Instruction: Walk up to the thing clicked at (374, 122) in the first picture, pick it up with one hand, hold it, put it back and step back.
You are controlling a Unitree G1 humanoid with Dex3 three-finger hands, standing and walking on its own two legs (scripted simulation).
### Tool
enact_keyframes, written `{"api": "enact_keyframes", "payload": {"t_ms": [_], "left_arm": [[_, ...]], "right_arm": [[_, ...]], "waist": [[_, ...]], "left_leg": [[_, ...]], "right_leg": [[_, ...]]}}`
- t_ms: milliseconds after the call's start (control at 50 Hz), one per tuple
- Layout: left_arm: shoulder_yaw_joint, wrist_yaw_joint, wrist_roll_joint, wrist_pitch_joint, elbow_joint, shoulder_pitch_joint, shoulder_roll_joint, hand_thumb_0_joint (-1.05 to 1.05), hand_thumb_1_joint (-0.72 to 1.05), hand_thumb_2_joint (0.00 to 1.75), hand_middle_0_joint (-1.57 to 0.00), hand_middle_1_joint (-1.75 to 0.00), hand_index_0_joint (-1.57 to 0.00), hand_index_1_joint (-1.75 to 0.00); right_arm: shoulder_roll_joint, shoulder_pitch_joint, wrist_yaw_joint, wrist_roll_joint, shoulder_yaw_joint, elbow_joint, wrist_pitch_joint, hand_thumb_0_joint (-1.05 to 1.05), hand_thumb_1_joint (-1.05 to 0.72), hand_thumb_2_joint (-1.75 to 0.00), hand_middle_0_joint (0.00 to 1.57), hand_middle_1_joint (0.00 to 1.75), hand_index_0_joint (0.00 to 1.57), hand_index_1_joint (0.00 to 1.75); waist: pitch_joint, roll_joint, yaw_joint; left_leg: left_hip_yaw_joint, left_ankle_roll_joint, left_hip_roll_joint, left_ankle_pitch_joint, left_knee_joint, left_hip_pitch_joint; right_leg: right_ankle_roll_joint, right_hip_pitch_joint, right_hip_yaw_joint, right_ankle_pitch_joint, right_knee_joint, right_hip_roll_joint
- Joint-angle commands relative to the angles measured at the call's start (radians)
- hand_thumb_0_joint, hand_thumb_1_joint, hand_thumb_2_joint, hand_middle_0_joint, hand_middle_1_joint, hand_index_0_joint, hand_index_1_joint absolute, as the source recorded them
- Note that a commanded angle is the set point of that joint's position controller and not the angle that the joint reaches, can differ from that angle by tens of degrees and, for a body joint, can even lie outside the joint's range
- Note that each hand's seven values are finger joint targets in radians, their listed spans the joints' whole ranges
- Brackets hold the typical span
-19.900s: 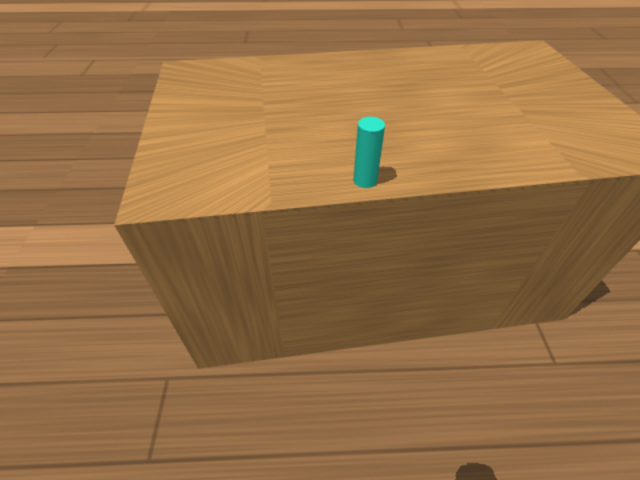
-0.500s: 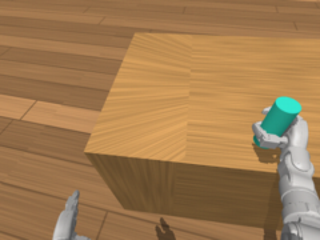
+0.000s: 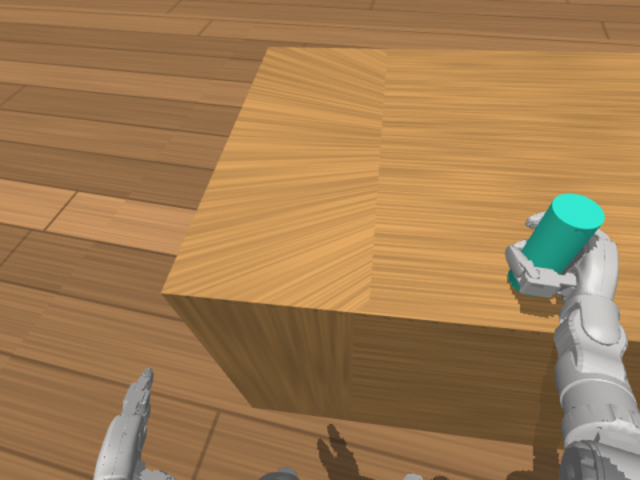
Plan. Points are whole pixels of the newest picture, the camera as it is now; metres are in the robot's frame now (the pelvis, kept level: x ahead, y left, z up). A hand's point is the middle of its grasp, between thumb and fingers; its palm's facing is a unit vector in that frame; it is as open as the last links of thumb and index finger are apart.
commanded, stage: lower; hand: right
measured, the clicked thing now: (550, 249) +0.41 -0.24 +0.06
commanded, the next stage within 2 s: loosen in 0.42 s
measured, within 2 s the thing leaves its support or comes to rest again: rests again in 0.28 s
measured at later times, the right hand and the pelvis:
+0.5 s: hand (533, 269) +0.40 -0.23 +0.02, palm faces +0.25 +0.97 +0.02, open 7.5 cm; pelvis -0.01 +0.00 -0.02, yaw +0 degrees
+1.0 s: hand (533, 272) +0.40 -0.23 +0.02, palm faces +0.25 +0.97 +0.01, open 11.0 cm; pelvis +0.00 +0.00 -0.02, yaw +0 degrees
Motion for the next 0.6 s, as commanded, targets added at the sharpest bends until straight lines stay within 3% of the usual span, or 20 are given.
{"api": "enact_keyframes", "payload": {"t_ms": [0,20,40,60,80,120,140,160,200,280,300,320,340,420,440,480,500,520,560,580], "left_arm": [[0.064,0.010,-0.004,-0.050,-0.148,0.013,0.121,0.00,-0.55,0.06,-0.05,-0.05,-0.05,-0.05],[0.068,0.010,-0.002,-0.052,-0.160,0.005,0.132,0.00,-0.55,0.06,-0.05,-0.05,-0.05,-0.06],[0.105,0.012,0.001,-0.052,-0.174,0.017,0.168,0.00,-0.56,0.07,-0.05,-0.05,-0.05,-0.06],[0.080,0.010,0.004,-0.052,-0.187,0.018,0.156,0.00,-0.56,0.07,-0.05,-0.05,-0.05,-0.06],[0.084,0.009,0.002,-0.047,-0.170,0.031,0.154,0.00,-0.56,0.07,-0.05,-0.05,-0.05,-0.06],[0.067,0.005,0.002,-0.044,-0.190,0.017,0.135,0.00,-0.56,0.07,-0.05,-0.05,-0.04,-0.06],[0.088,0.007,0.002,-0.047,-0.213,0.006,0.158,0.00,-0.55,0.06,-0.05,-0.05,-0.05,-0.06],[0.100,0.008,0.001,-0.043,-0.208,-0.004,0.172,0.00,-0.56,0.07,-0.05,-0.05,-0.05,-0.06],[0.112,0.011,-0.001,-0.046,-0.254,-0.014,0.186,0.00,-0.55,0.06,-0.05,-0.05,-0.05,-0.05],[0.076,0.008,0.001,-0.038,-0.218,0.041,0.147,0.00,-0.56,0.07,-0.05,-0.05,-0.04,-0.06],[0.085,0.008,0.001,-0.040,-0.241,0.037,0.152,0.00,-0.56,0.06,-0.05,-0.05,-0.04,-0.06],[0.085,0.007,0.000,-0.039,-0.263,0.031,0.157,0.00,-0.55,0.06,-0.05,-0.05,-0.05,-0.05],[0.116,0.012,0.002,-0.039,-0.266,0.031,0.189,0.00,-0.56,0.06,-0.05,-0.05,-0.04,-0.05],[0.068,0.001,0.005,-0.036,-0.266,0.052,0.129,0.00,-0.55,0.06,-0.05,-0.05,-0.04,-0.05],[0.087,0.003,0.007,-0.035,-0.280,0.051,0.148,0.00,-0.55,0.06,-0.05,-0.05,-0.04,-0.05],[0.082,0.003,0.007,-0.026,-0.275,0.065,0.152,0.00,-0.55,0.06,-0.05,-0.05,-0.05,-0.05],[0.092,0.002,0.006,-0.023,-0.278,0.071,0.155,0.00,-0.55,0.06,-0.05,-0.05,-0.04,-0.05],[0.107,0.004,0.005,-0.023,-0.288,0.074,0.167,0.00,-0.55,0.05,-0.06,-0.05,-0.06,-0.05],[0.108,0.006,0.002,-0.018,-0.320,0.057,0.182,0.00,-0.50,0.03,-0.06,-0.06,-0.07,-0.05],[0.108,0.006,0.003,-0.014,-0.315,0.072,0.176,0.00,-0.50,0.03,-0.06,-0.06,-0.07,-0.05]], "right_arm": [[-0.202,-0.396,0.009,0.004,-0.020,-0.251,-0.098,0.00,-0.43,-1.31,1.32,1.42,1.35,1.42],[-0.211,-0.397,0.011,0.003,-0.018,-0.249,-0.102,0.00,-0.44,-1.32,1.33,1.42,1.36,1.42],[-0.224,-0.374,0.014,0.001,-0.031,-0.228,-0.100,0.00,-0.43,-1.32,1.33,1.42,1.35,1.42],[-0.220,-0.375,0.016,-0.002,-0.028,-0.258,-0.101,0.00,-0.43,-1.32,1.33,1.43,1.36,1.43],[-0.236,-0.368,0.015,-0.004,-0.039,-0.241,-0.097,0.00,-0.45,-1.32,1.34,1.43,1.36,1.43],[-0.217,-0.385,0.019,0.001,-0.030,-0.255,-0.099,0.00,-0.43,-1.33,1.34,1.44,1.37,1.44],[-0.203,-0.371,0.019,0.006,-0.032,-0.233,-0.097,0.00,-0.45,-1.32,1.34,1.43,1.36,1.43],[-0.237,-0.375,0.016,0.009,-0.052,-0.249,-0.100,0.00,-0.44,-1.32,1.33,1.43,1.35,1.43],[-0.219,-0.381,0.018,0.006,-0.036,-0.263,-0.098,0.00,-0.43,-1.33,1.34,1.43,1.36,1.43],[-0.213,-0.343,0.015,0.002,-0.037,-0.211,-0.100,0.00,-0.44,-1.31,1.33,1.42,1.35,1.42],[-0.197,-0.354,0.018,0.005,-0.034,-0.210,-0.104,0.00,-0.42,-1.31,1.32,1.42,1.35,1.42],[-0.205,-0.354,0.017,0.006,-0.033,-0.226,-0.109,0.00,-0.43,-1.31,1.32,1.42,1.35,1.42],[-0.225,-0.351,0.016,0.002,-0.048,-0.225,-0.109,0.00,-0.42,-1.30,1.31,1.41,1.34,1.41],[-0.211,-0.338,0.019,0.002,-0.050,-0.228,-0.121,0.00,-0.41,-1.29,1.31,1.40,1.33,1.40],[-0.214,-0.336,0.019,0.004,-0.054,-0.243,-0.126,0.00,-0.42,-1.29,1.30,1.39,1.33,1.39],[-0.233,-0.317,0.019,0.000,-0.062,-0.226,-0.120,0.00,-0.42,-1.28,1.30,1.39,1.32,1.39],[-0.201,-0.306,0.020,-0.001,-0.048,-0.215,-0.114,0.00,-0.40,-1.27,1.28,1.37,1.31,1.37],[-0.206,-0.296,0.020,0.000,-0.057,-0.220,-0.112,0.00,-0.32,-1.21,1.32,1.36,1.35,1.36],[-0.236,-0.294,0.021,-0.001,-0.065,-0.256,-0.108,0.00,-0.23,-1.05,1.26,1.20,1.27,1.20],[-0.224,-0.314,0.020,-0.003,-0.053,-0.262,-0.102,0.00,-0.22,-0.97,1.24,1.12,1.24,1.12]], "waist": [[-0.348,-0.105,0.000],[-0.353,-0.105,0.003],[-0.371,-0.100,0.016],[-0.396,-0.114,0.006],[-0.382,-0.114,-0.001],[-0.374,-0.124,0.000],[-0.390,-0.089,0.008],[-0.374,-0.097,-0.003],[-0.406,-0.073,0.011],[-0.349,-0.083,-0.004],[-0.362,-0.070,0.014],[-0.360,-0.069,0.009],[-0.367,-0.067,0.014],[-0.350,-0.092,-0.005],[-0.381,-0.088,0.002],[-0.349,-0.092,-0.001],[-0.357,-0.081,0.010],[-0.370,-0.060,0.011],[-0.392,-0.063,0.002],[-0.399,-0.068,0.014]], "left_leg": [[0.009,0.024,-0.022,0.247,-0.065,0.048],[0.013,0.025,-0.025,0.249,-0.058,0.039],[0.013,0.024,-0.024,0.259,-0.055,0.038],[0.013,0.024,-0.024,0.277,-0.046,0.041],[0.014,0.025,-0.024,0.277,-0.040,0.035],[0.014,0.026,-0.023,0.258,-0.034,0.032],[0.017,0.024,-0.025,0.249,-0.036,0.037],[0.016,0.025,-0.024,0.223,-0.038,0.037],[0.014,0.023,-0.025,0.216,-0.038,0.047],[0.017,0.025,-0.025,0.194,-0.024,0.011],[0.018,0.024,-0.027,0.196,-0.018,-0.003],[0.021,0.026,-0.027,0.187,-0.018,0.005],[0.019,0.025,-0.026,0.183,-0.017,-0.004],[0.013,0.027,-0.024,0.170,0.001,-0.009],[0.013,0.026,-0.025,0.182,0.004,-0.004],[0.010,0.026,-0.024,0.172,0.005,-0.008],[0.011,0.026,-0.024,0.183,0.013,-0.015],[0.011,0.023,-0.023,0.202,0.013,0.001],[0.006,0.021,-0.021,0.212,0.007,0.024],[0.008,0.021,-0.022,0.228,0.013,0.028]], "right_leg": [[0.000,0.245,0.033,0.234,-0.085,0.008],[0.003,0.254,0.037,0.248,-0.079,0.005],[0.002,0.254,0.039,0.256,-0.070,0.007],[0.004,0.274,0.040,0.291,-0.064,0.005],[0.004,0.255,0.041,0.298,-0.058,0.007],[0.004,0.231,0.040,0.263,-0.056,0.008],[0.002,0.224,0.045,0.244,-0.052,0.008],[0.001,0.200,0.043,0.203,-0.057,0.009],[-0.002,0.206,0.044,0.180,-0.052,0.009],[0.001,0.169,0.041,0.169,-0.043,0.011],[-0.001,0.175,0.047,0.174,-0.037,0.009],[0.001,0.169,0.048,0.164,-0.042,0.008],[-0.001,0.171,0.046,0.155,-0.037,0.008],[0.001,0.133,0.042,0.144,-0.023,0.012],[0.000,0.144,0.042,0.154,-0.013,0.013],[0.000,0.119,0.038,0.140,-0.012,0.013],[-0.002,0.118,0.041,0.150,-0.008,0.013],[-0.005,0.118,0.040,0.166,0.001,0.015],[-0.006,0.124,0.037,0.173,0.005,0.014],[-0.005,0.134,0.038,0.189,0.006,0.015]]}}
